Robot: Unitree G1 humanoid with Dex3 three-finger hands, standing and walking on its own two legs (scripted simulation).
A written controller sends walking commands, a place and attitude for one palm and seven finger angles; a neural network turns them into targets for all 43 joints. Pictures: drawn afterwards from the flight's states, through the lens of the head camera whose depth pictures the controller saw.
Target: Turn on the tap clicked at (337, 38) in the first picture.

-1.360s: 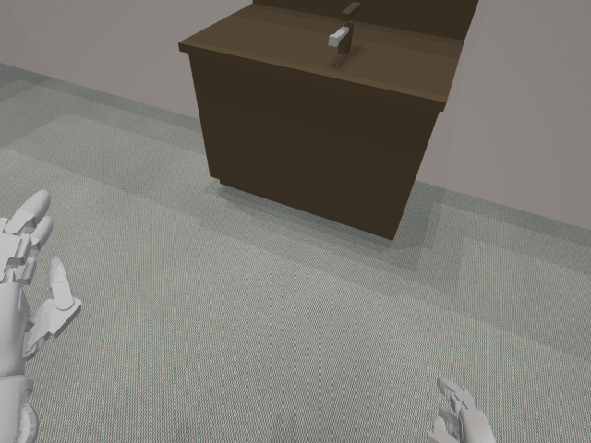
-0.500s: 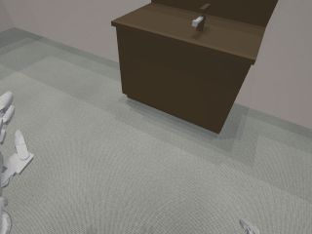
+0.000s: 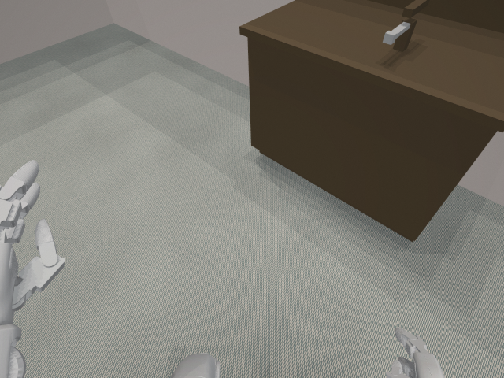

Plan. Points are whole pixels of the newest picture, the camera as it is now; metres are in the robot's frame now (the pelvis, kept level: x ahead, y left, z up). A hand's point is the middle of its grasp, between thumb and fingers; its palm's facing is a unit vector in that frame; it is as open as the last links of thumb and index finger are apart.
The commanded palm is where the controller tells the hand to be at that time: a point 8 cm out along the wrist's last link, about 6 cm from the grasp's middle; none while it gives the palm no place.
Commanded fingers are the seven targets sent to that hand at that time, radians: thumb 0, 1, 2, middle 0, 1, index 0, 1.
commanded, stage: walk to a spot facing it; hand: left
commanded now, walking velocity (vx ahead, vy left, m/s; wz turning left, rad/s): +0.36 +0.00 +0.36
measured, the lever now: (389, 37) +1.04 -0.37 +0.06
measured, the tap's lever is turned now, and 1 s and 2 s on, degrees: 0 0 0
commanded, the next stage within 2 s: none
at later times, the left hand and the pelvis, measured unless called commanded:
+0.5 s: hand (90, 174) +0.33 +0.23 +0.19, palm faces +0.51 -0.70 -0.50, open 7.4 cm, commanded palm +0.27 +0.27 +0.18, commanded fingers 0.00 0.90 0.90 -0.20 -0.30 -0.20 -0.30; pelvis +0.16 -0.03 -0.02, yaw +9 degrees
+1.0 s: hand (67, 136) +0.41 +0.30 +0.18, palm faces +0.70 -0.58 -0.41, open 7.4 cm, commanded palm +0.32 +0.31 +0.18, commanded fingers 0.00 0.90 0.90 -0.20 -0.30 -0.20 -0.30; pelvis +0.28 -0.01 -0.03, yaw +24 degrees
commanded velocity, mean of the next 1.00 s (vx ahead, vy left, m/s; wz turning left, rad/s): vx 0.29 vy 0.00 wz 0.50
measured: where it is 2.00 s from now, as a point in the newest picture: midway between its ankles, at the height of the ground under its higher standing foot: (280, 350)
